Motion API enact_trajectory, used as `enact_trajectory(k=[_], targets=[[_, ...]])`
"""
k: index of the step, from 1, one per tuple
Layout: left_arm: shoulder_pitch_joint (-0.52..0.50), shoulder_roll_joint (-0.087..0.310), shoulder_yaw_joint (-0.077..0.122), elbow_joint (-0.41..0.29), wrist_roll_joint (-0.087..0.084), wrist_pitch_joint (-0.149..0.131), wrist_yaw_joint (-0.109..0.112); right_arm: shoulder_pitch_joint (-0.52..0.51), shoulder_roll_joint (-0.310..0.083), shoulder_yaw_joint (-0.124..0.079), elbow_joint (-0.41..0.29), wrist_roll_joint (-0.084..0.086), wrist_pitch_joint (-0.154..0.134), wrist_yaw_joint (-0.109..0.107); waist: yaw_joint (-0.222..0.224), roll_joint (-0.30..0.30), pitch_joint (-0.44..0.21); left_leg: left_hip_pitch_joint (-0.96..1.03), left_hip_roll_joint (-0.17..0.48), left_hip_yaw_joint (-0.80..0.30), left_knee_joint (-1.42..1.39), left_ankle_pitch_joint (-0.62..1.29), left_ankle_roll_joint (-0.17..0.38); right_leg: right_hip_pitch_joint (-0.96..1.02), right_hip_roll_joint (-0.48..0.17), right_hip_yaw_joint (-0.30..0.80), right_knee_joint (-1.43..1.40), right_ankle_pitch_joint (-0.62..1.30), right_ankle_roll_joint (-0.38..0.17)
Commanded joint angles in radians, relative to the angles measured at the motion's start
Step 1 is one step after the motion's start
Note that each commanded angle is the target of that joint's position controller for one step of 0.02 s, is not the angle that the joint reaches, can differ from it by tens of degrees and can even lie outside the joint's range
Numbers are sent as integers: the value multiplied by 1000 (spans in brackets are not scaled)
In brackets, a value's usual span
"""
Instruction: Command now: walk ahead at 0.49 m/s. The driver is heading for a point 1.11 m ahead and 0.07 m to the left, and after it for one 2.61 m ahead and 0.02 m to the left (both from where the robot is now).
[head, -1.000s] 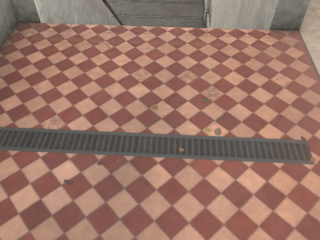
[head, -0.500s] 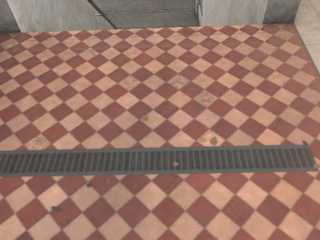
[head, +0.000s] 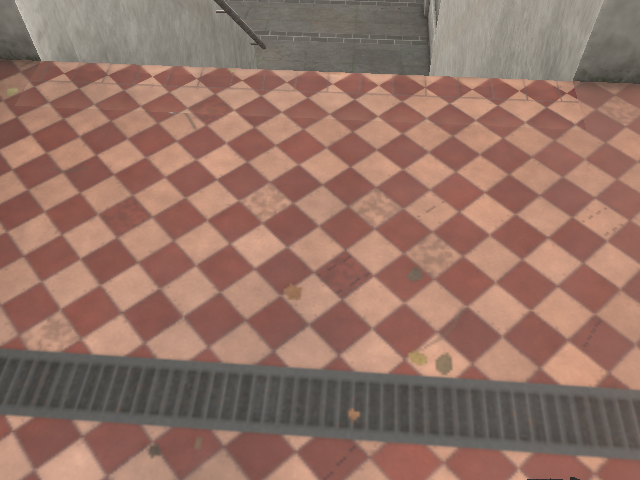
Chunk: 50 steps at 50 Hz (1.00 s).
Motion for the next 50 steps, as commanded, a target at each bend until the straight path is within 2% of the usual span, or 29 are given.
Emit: enact_trajectory(k=[1,2,3,4,5,6,7,9,11,13,17,21,23,25,26,27,28,29,30,31,32,33,34,35,37,39,43,46,50], targets=[[78,57,18,-80,-19,-7,-10,467,-253,-82,91,-17,6,-17,-126,203,-344,776,476,-827,-169,-178,255,-654,14,18,959,-77,16],[6,144,33,-89,7,-5,-9,363,-215,-81,80,22,7,-4,-124,53,-224,637,437,-792,-269,-340,255,-746,-54,84,957,16,-12],[-93,159,41,-117,10,-8,-16,278,-152,-65,66,25,1,0,-98,15,-94,494,408,-665,-319,-385,227,-765,-98,79,907,92,-18],[-129,144,41,-123,12,-8,-20,252,-101,-53,75,19,-8,3,-64,-41,-4,357,368,-574,-364,-300,189,-729,-131,74,834,120,-18],[-139,128,41,-126,19,2,-24,258,-75,-42,90,12,-21,0,-34,-47,11,281,324,-495,-375,-206,151,-677,-159,82,773,136,-10],[-114,95,34,-116,26,16,-31,269,-62,-35,108,11,-31,-4,-8,-33,7,233,291,-428,-391,-138,125,-625,-170,74,733,146,3],[-106,74,31,-112,27,26,-37,296,-68,-34,124,12,-42,-6,0,-17,1,216,276,-383,-398,-69,119,-607,-174,61,704,155,13],[-155,73,32,-131,26,37,-43,340,-98,-39,150,17,-54,-4,3,2,9,209,254,-314,-419,0,112,-646,-194,34,641,205,31],[-262,87,34,-167,24,42,-46,376,-114,-39,164,19,-55,-2,-15,11,32,231,235,-272,-443,29,95,-726,-216,9,556,291,48],[-360,92,33,-197,18,44,-47,420,-110,-34,176,22,-52,-2,-43,16,41,277,216,-238,-440,113,67,-777,-220,-14,451,373,62],[-502,76,24,-234,8,42,-50,507,-107,-26,202,20,-49,-9,-93,42,31,376,203,-197,-412,234,23,-776,-190,-51,265,475,70],[-610,80,21,-267,8,37,-48,568,-112,-22,226,6,-43,-20,-126,54,36,529,239,-200,-355,346,40,-799,-156,-67,154,431,55],[-630,88,23,-281,7,29,-47,569,-124,-25,236,-1,-40,-27,-117,60,40,588,270,-204,-315,421,52,-785,-143,-66,113,364,33],[-557,102,32,-264,8,19,-40,529,-138,-28,235,-2,-39,-33,-65,70,10,588,277,-181,-220,633,35,-648,-101,-81,57,280,-3],[-450,118,42,-229,9,13,-33,515,-147,-30,237,-1,-38,-33,-20,74,-42,577,268,-169,-107,746,22,-514,-67,-90,25,261,-24],[-275,143,57,-169,17,3,-23,493,-149,-29,233,6,-36,-30,55,50,-130,505,235,-135,76,721,3,-295,-59,-89,-36,311,-54],[-92,216,81,-128,43,-5,-10,476,-125,-20,202,17,-41,-27,121,-8,-250,291,196,-110,343,421,-14,-17,-238,100,-36,239,-108],[-24,311,106,-117,54,0,-11,599,-14,0,187,55,-39,-17,74,-242,-388,-83,9,-42,741,-333,-65,267,-545,594,-106,212,-268],[-77,246,99,-114,10,14,-23,541,-132,-32,200,25,-37,-21,72,-94,-342,-180,25,-170,828,-407,-48,188,-507,672,-191,160,-261],[-194,200,84,-127,-1,12,-27,445,-130,-37,162,19,-41,-18,23,-80,-174,-217,78,-177,800,-309,-43,33,-467,497,-221,180,-224],[-253,145,72,-132,1,4,-32,393,-112,-35,149,17,-44,-14,-1,-40,-102,-185,109,-174,745,-245,-46,-94,-424,394,-260,282,-194],[-266,114,63,-122,3,-4,-30,377,-99,-38,149,7,-35,-11,-31,-39,-60,-142,133,-172,693,-221,-52,-180,-377,311,-282,352,-158],[-262,81,52,-103,1,-9,-26,395,-75,-35,151,-7,-19,-4,-61,-56,-49,-91,146,-167,651,-209,-64,-243,-339,245,-302,396,-130],[-237,75,49,-88,2,-16,-25,406,-54,-33,156,-11,-7,3,-72,-62,-51,-65,144,-157,630,-202,-72,-265,-326,211,-312,440,-123],[-185,101,53,-59,-4,-28,-23,380,-45,-34,143,-14,7,13,-85,-62,-40,-87,149,-135,593,-174,-86,-279,-309,163,-331,508,-126],[-150,122,55,-45,-3,-30,-22,290,-53,-35,110,-14,15,18,-77,-65,-9,-153,166,-116,529,-102,-101,-281,-297,131,-360,506,-124],[-83,114,46,-25,-4,-27,-22,101,-54,-27,47,-1,15,20,-36,-69,25,-193,165,-79,311,37,-120,-253,-265,78,-375,568,-102],[-23,123,44,-6,-2,-27,-18,4,-47,-18,20,5,13,19,-5,-78,28,-172,142,-54,180,88,-113,-188,-272,62,-367,611,-94],[27,131,45,21,11,-19,-5,-81,-66,-21,-16,4,4,16,13,-80,46,-193,124,-52,90,27,-83,-47,-322,70,-320,684,-107]])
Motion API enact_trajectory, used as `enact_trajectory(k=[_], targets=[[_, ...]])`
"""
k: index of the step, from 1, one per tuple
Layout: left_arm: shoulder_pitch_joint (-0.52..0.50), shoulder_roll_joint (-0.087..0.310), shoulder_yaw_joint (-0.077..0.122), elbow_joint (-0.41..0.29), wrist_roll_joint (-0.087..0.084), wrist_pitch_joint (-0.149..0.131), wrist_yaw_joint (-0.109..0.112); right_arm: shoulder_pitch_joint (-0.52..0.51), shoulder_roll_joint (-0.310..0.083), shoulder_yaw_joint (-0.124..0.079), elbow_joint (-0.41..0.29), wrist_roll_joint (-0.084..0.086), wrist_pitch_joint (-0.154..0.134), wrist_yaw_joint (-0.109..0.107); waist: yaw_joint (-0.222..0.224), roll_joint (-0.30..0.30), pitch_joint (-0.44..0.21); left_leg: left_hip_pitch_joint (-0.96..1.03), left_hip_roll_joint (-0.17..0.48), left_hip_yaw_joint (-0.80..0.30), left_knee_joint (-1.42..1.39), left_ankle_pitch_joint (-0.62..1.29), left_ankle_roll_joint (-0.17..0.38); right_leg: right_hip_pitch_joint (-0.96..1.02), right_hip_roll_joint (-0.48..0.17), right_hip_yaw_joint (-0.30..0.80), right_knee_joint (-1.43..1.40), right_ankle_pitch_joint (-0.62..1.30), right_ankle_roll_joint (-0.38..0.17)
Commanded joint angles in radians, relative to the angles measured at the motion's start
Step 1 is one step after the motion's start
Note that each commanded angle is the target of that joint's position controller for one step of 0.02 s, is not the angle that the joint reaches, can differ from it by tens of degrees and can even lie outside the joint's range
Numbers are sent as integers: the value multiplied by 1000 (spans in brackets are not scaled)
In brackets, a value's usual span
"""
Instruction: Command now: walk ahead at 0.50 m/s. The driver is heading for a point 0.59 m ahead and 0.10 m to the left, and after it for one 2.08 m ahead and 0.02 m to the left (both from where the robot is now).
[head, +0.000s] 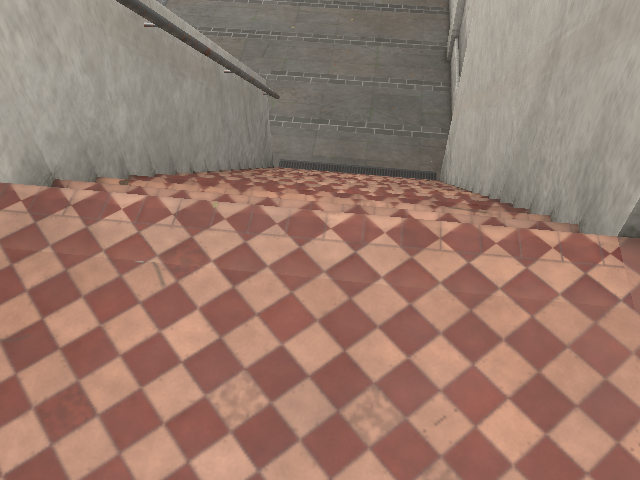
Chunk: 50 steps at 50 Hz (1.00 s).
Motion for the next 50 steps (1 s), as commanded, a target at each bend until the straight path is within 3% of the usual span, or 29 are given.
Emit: enact_trajectory(k=[1,3,4,5,6,7,8,9,10,12,15,18,23,28,31,32,33,34,35,36,37,38,40,43,45,48,50], targets=[[67,147,26,-6,9,-2,14,-101,-70,-14,-85,1,-21,-3,-18,-98,74,-32,-24,15,-59,-59,29,31,-319,137,15,555,-122],[35,160,30,-6,11,1,19,-28,-81,-23,-68,1,-31,-10,-62,-104,39,103,-68,36,-111,-136,62,39,-317,110,121,767,-101],[21,167,32,-5,9,3,18,82,-93,-33,-31,-1,-38,-17,-107,-101,-17,241,-103,51,-150,-144,81,26,-301,93,248,873,-88],[6,162,30,-10,4,5,16,257,-121,-49,29,-10,-49,-27,-176,-70,-108,467,-102,42,-195,-105,110,-60,-259,57,442,829,-67],[-1,132,19,-46,-6,3,13,443,-205,-73,65,-36,-56,-39,-234,20,-238,734,118,-200,-203,-175,168,-275,-207,20,742,492,-46],[120,44,7,-50,-41,5,2,476,-279,-92,72,-35,-48,-33,-176,236,-342,953,372,-684,-330,-227,316,-622,-12,-3,1097,-256,-6],[30,142,33,-48,-10,10,6,389,-222,-84,61,4,-35,-25,-161,55,-248,852,314,-675,-383,-302,278,-712,-68,128,1151,-219,-24],[-59,137,37,-80,-7,6,0,281,-168,-67,43,12,-37,-22,-123,30,-111,704,280,-518,-408,-275,245,-731,-111,126,1118,-115,-28],[-97,119,35,-86,-6,4,-3,233,-117,-55,40,8,-45,-18,-96,-8,-51,589,236,-421,-446,-169,216,-693,-142,122,1065,-52,-24],[-82,83,33,-79,17,28,-12,230,-62,-37,64,11,-57,-24,-44,15,-19,463,161,-281,-484,-61,165,-599,-175,114,983,-16,-4],[-115,69,35,-93,22,53,-25,312,-86,-38,104,15,-76,-30,-27,18,-6,441,135,-207,-511,48,167,-611,-180,86,926,23,21],[-253,81,36,-140,19,63,-30,370,-102,-37,121,13,-75,-31,-48,19,35,462,119,-170,-548,51,162,-714,-201,64,823,127,44],[-442,70,23,-202,5,59,-32,459,-96,-28,143,11,-72,-34,-95,26,57,532,98,-116,-546,157,141,-729,-180,24,581,252,56],[-557,81,19,-247,3,49,-29,532,-102,-28,175,-1,-66,-45,-127,36,76,683,139,-107,-493,267,155,-738,-149,3,449,220,23],[-518,95,27,-248,2,35,-24,502,-120,-34,179,-7,-63,-53,-88,42,57,725,157,-85,-392,488,138,-630,-109,-14,382,115,-22],[-443,107,35,-226,3,29,-17,491,-125,-36,180,-6,-61,-54,-57,45,21,709,149,-85,-299,620,126,-513,-77,-23,357,85,-38],[-287,123,48,-175,7,19,-9,469,-129,-36,178,-1,-58,-50,13,22,-53,665,116,-65,-130,656,109,-326,-49,-33,288,122,-59],[-108,174,66,-125,31,5,3,457,-109,-28,160,12,-60,-47,74,-14,-157,491,69,-49,102,463,85,-57,-155,74,278,174,-94],[5,284,92,-119,57,1,9,559,-1,-3,134,63,-57,-42,54,-211,-327,157,-80,35,500,-131,27,266,-495,484,260,319,-214],[-36,266,91,-128,14,18,0,573,-84,-33,157,46,-48,-53,35,-159,-368,84,-144,-65,670,-508,28,203,-562,637,180,518,-266],[-161,213,75,-150,-5,21,-3,492,-96,-43,136,28,-39,-58,-19,-87,-225,64,-82,-111,692,-447,29,48,-519,458,177,576,-237],[-240,143,55,-165,-6,15,-3,432,-72,-42,118,17,-37,-59,-42,-61,-112,64,-49,-99,650,-401,24,-95,-477,322,148,667,-200],[-262,80,35,-154,-7,11,10,418,-55,-53,112,-4,-9,-51,-86,-90,-35,125,-15,-91,558,-357,13,-250,-388,145,108,700,-120],[-231,116,39,-156,1,1,22,431,-27,-61,99,-3,28,-40,-122,-106,-66,148,-44,-62,540,-293,-4,-287,-374,46,105,808,-120],[-232,134,41,-164,2,1,28,384,-26,-63,70,-5,44,-38,-129,-113,-61,107,-38,-49,481,-237,-13,-292,-369,-6,108,787,-121],[-214,122,33,-154,4,11,34,297,-8,-49,29,-10,51,-31,-112,-143,-53,128,-35,-29,270,-147,-18,-296,-329,-66,124,756,-110],[-191,136,34,-145,3,18,34,256,-4,-40,11,-8,51,-30,-92,-146,-68,180,-50,-6,160,-117,-15,-280,-333,-76,141,768,-118]])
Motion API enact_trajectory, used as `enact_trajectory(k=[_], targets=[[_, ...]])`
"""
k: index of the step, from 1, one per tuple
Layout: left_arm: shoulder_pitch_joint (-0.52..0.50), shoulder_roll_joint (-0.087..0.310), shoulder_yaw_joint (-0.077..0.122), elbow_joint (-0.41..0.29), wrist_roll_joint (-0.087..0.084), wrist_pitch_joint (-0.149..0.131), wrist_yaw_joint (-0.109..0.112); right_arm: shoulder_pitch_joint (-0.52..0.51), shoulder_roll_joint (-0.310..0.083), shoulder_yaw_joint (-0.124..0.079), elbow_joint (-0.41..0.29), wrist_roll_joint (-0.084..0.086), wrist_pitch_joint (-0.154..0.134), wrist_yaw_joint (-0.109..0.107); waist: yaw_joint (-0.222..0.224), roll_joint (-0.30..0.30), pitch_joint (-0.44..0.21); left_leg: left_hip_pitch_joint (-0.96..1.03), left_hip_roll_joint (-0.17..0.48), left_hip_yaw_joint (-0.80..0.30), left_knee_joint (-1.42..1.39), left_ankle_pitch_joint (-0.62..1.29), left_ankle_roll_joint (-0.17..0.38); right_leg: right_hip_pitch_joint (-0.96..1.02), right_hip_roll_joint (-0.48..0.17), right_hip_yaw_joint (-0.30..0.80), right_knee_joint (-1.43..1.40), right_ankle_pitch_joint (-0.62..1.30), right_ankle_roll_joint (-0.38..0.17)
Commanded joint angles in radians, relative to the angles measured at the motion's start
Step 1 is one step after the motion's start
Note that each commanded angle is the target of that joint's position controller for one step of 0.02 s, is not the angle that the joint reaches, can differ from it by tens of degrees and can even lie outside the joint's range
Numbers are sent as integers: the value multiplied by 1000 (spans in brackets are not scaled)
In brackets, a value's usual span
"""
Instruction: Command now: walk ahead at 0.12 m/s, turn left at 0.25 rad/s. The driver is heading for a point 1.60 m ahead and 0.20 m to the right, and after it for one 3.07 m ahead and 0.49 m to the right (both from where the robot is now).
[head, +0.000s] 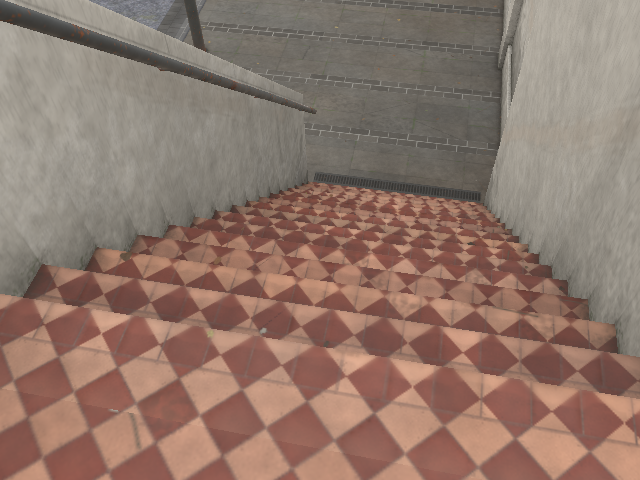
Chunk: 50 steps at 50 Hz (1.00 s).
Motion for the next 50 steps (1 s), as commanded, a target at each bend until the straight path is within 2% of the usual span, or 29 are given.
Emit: enact_trajectory(k=[1,5,6,7,8,9,10,11,12,14,15,17,20,21,22,23,24,25,27,28,30,36,50], targets=[[14,127,19,-42,0,-2,4,74,6,14,-30,0,5,1,-16,-141,-119,172,-21,35,-132,46,1,-7,-246,76,-52,699,-119],[39,140,26,-23,5,27,3,52,-21,13,-46,-1,-1,-10,3,-142,-105,217,-26,38,-266,-57,25,32,-287,136,6,545,-123],[31,137,27,-19,2,35,7,69,-19,13,-42,-2,-10,-14,-12,-120,-101,269,-26,38,-355,-24,35,17,-282,142,45,469,-105],[46,130,26,-10,6,40,9,97,-30,13,-34,-4,-23,-19,-28,-68,-111,360,-7,3,-484,101,44,-17,-257,138,98,338,-62],[96,91,16,-16,11,43,8,136,-106,-3,-29,-12,-40,-30,-13,77,-166,486,139,-147,-532,407,64,-78,-192,90,220,113,-4],[158,2,-5,-21,-12,52,7,115,-139,-1,-50,3,-43,-36,8,227,-204,523,346,-349,-559,716,220,-160,-37,52,354,-317,52],[104,54,7,-5,-19,78,13,148,-87,12,-23,14,-37,-40,-46,159,-203,468,354,-363,-591,620,300,-158,-23,145,428,-441,64],[62,72,14,-17,-17,91,11,114,-71,21,-16,7,-34,-46,-26,121,-145,416,315,-326,-626,499,291,-176,-22,182,467,-427,69],[39,61,14,-13,-11,98,8,60,-54,31,-19,3,-28,-50,-2,83,-117,377,265,-274,-650,386,250,-168,-32,209,455,-373,72],[59,56,14,8,2,106,4,-13,-44,39,-27,8,-25,-56,36,84,-100,341,191,-185,-666,330,185,-121,-32,216,398,-278,80],[77,46,12,24,4,108,4,-18,-46,40,-23,8,-26,-54,38,70,-112,348,174,-161,-658,325,173,-100,-20,209,372,-261,83],[83,32,7,40,-2,110,8,-1,-52,40,-5,11,-27,-49,28,60,-123,361,163,-153,-654,253,164,-67,-14,205,295,-238,87],[104,22,1,65,-6,109,14,-9,-68,35,18,17,-16,-44,38,65,-100,315,141,-163,-657,8,125,17,-11,189,87,-84,81],[109,28,-1,72,-1,105,14,2,-70,31,27,21,-11,-41,36,45,-81,276,126,-167,-669,-102,86,59,-27,205,9,9,75],[109,50,0,70,10,97,13,21,-62,29,36,24,-7,-38,22,28,-61,241,106,-168,-673,-185,44,77,-74,255,-28,15,65],[88,75,2,67,7,90,11,40,-52,26,39,32,-3,-34,-10,-16,-17,246,65,-142,-688,-179,21,-7,-95,289,-32,-66,51],[80,58,-2,77,-1,83,6,27,-42,27,46,34,-1,-30,-7,-80,15,328,44,-109,-660,-111,15,-120,-97,305,-70,-145,46],[66,40,-9,80,-2,74,5,37,-37,27,56,29,-3,-28,-16,-105,7,401,42,-101,-618,-43,16,-162,-103,319,-109,-170,50],[46,53,-7,79,-5,63,9,62,-38,26,78,21,-8,-25,-28,-105,-17,446,44,-95,-586,20,19,-160,-102,323,-137,-152,53],[49,50,-9,81,-5,59,11,67,-39,26,87,19,-11,-24,-26,-87,-24,442,46,-96,-587,32,20,-142,-102,322,-135,-135,50],[66,46,-10,89,-6,58,11,73,-30,31,103,21,-15,-23,-19,-61,-27,421,47,-96,-595,23,15,-112,-98,317,-130,-122,44],[103,36,-14,108,-6,62,10,108,-18,43,145,21,-15,-28,-6,-36,-10,389,46,-94,-607,9,0,-96,-93,313,-126,-127,33],[127,10,-26,133,-8,60,10,178,4,59,201,21,-17,-35,-6,-31,0,379,53,-95,-591,40,-5,-81,-82,303,-106,-67,27]])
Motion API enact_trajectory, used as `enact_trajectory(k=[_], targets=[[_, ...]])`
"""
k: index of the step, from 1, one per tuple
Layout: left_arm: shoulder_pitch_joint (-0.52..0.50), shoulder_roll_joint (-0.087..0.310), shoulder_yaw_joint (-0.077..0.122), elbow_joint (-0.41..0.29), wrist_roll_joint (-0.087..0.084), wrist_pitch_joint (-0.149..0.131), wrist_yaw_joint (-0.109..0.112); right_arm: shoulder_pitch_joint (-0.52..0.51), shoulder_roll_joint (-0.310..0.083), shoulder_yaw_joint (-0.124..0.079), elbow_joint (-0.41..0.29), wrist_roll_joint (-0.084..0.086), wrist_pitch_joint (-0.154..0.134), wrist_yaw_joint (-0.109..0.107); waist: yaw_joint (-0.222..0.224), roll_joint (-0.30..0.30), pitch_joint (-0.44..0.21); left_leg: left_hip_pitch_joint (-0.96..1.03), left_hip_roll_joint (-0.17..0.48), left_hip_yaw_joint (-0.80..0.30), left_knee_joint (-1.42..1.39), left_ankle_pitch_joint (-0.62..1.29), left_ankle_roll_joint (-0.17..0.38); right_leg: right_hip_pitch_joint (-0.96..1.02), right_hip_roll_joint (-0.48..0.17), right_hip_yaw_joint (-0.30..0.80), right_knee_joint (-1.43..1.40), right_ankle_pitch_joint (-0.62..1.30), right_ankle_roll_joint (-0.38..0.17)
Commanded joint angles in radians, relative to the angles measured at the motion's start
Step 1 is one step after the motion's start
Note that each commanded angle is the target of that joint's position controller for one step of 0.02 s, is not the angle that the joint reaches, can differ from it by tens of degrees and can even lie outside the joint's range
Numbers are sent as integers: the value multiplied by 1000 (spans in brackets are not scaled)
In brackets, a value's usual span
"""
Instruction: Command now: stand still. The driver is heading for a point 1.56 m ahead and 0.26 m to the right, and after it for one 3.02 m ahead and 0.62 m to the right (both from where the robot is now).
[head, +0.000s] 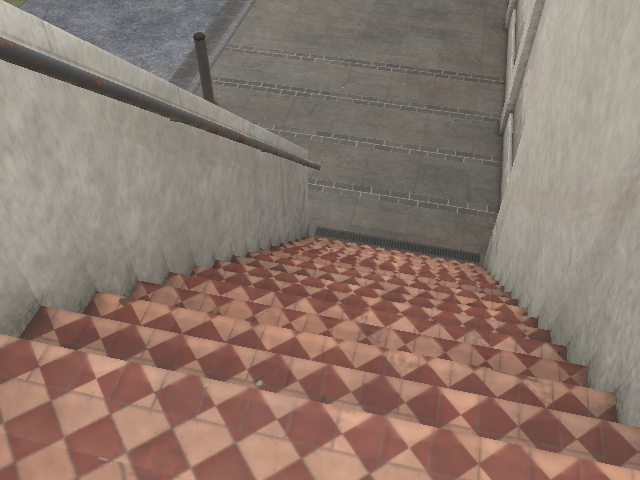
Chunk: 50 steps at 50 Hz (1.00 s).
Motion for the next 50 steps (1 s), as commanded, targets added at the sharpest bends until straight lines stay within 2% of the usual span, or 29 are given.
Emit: enact_trajectory(k=[1,6,7,10,12,13,14,16,17,19,20,21,22,23,24,25,27,31,34,37,40,42,43,44,45,46,47,48,50], targets=[[85,69,8,-2,0,-4,3,61,-71,-9,-6,0,-5,-4,4,-5,78,47,84,-108,-60,-30,15,-129,-107,111,-115,-21,-29],[93,63,5,5,-1,-6,4,67,-63,-7,3,0,-5,-5,3,-4,78,52,86,-107,-53,-12,16,-123,-106,109,-110,1,-29],[108,61,5,11,0,-5,3,76,-58,-6,7,-1,-4,-5,4,-9,60,61,75,-100,-52,-73,16,-119,-100,109,-121,-72,-30],[117,114,28,-2,3,9,1,61,-72,-18,-14,-9,5,0,15,-63,111,-43,-3,-37,55,-385,39,-163,-100,163,-146,-462,-81],[171,138,42,4,2,14,1,8,-38,-14,-49,-21,2,13,46,-126,183,-183,-43,26,199,-366,40,-136,-201,306,-234,-621,-144],[175,155,51,6,3,12,2,-14,-21,-11,-69,-33,-6,20,51,-158,203,-224,-24,45,287,-284,40,-120,-272,377,-270,-616,-179],[171,155,55,4,6,8,1,-35,-31,-15,-89,-35,-16,26,50,-151,206,-252,5,31,335,-258,47,-111,-306,406,-287,-568,-200],[140,159,61,-7,15,-6,-5,-29,-52,-24,-108,-26,-38,37,30,-119,182,-254,21,20,326,-288,59,-70,-299,367,-263,-455,-202],[114,162,64,-16,11,-12,-7,0,-45,-27,-105,-22,-47,41,9,-117,175,-184,14,34,262,-277,65,-96,-276,323,-233,-423,-194],[47,147,64,-34,1,-20,-12,168,-31,-35,-48,-7,-62,38,-72,-78,160,143,-46,75,79,-191,71,-278,-186,208,-104,-364,-153],[26,114,55,-49,7,-31,-15,276,-62,-48,-16,-11,-68,29,-112,15,143,300,24,-40,-4,-233,75,-384,-121,120,69,-282,-124],[16,23,31,-88,-1,-44,-26,398,-170,-73,-3,-16,-72,18,-141,283,80,427,271,-460,-208,-507,142,-548,12,-42,421,-248,-71],[-1,90,47,-111,27,-47,-34,438,-196,-80,20,-11,-58,20,-124,273,106,363,385,-675,-274,-568,216,-634,20,-23,629,-309,-76],[-35,113,54,-117,39,-46,-43,324,-146,-65,-16,-19,-55,21,-63,122,161,277,364,-607,-256,-569,220,-651,-43,27,736,-237,-86],[-49,91,49,-117,30,-51,-53,244,-134,-60,-47,-20,-63,26,-35,58,167,220,324,-511,-261,-493,203,-636,-69,45,744,-147,-86],[-45,81,48,-113,21,-55,-60,196,-127,-56,-67,-17,-71,25,-11,40,154,199,280,-419,-275,-386,181,-604,-90,48,722,-75,-76],[-44,91,54,-109,23,-47,-70,203,-82,-39,-61,-11,-86,18,5,51,119,219,219,-286,-276,-168,158,-576,-97,21,689,4,-50],[-156,75,52,-157,19,-26,-70,308,-81,-29,-25,-11,-96,11,-5,67,113,271,195,-160,-227,220,168,-649,-84,-31,633,61,-21],[-312,63,37,-230,12,-25,-67,301,-83,-22,-34,-9,-98,7,-19,80,151,219,171,-101,-231,343,166,-611,-63,-70,443,141,-18],[-380,65,29,-267,6,-27,-68,311,-105,-22,-34,-6,-97,3,-28,106,156,205,176,-65,-217,445,165,-492,-28,-111,289,187,-48],[-311,105,44,-265,5,-31,-54,279,-129,-26,-37,-7,-97,1,24,104,110,259,202,-34,-92,761,151,-346,16,-121,236,148,-114],[-104,152,71,-199,2,-41,-42,231,-173,-38,-56,-8,-86,-2,114,97,-9,279,181,-16,180,874,121,-128,62,-111,180,94,-143],[53,184,87,-152,11,-49,-36,219,-172,-39,-61,1,-82,1,180,74,-87,174,153,7,406,720,104,88,14,-55,112,130,-167],[190,275,110,-138,29,-56,-32,242,-110,-28,-84,10,-78,7,201,-59,-218,-10,55,54,785,234,85,294,-254,252,89,81,-218],[157,295,111,-144,0,-42,-41,366,-62,-32,-87,34,-74,21,114,-197,-346,-302,-115,-46,1106,-392,53,477,-447,739,-77,24,-361],[46,268,110,-159,-23,-32,-44,264,-128,-48,-111,10,-67,16,100,-75,-223,-414,-36,-99,1136,-294,67,353,-407,664,-136,-158,-336],[-25,199,89,-170,-15,-34,-43,152,-142,-54,-147,5,-71,15,93,-50,-78,-441,-3,-80,1121,-240,72,205,-380,531,-163,-131,-302],[-56,155,74,-166,-2,-43,-43,121,-133,-59,-156,3,-72,15,51,9,1,-399,29,-91,1045,-203,78,63,-342,430,-191,-21,-266],[-17,102,56,-129,13,-63,-34,161,-96,-62,-147,-4,-42,18,-12,-19,34,-267,61,-101,914,-166,71,-103,-264,262,-202,125,-200]])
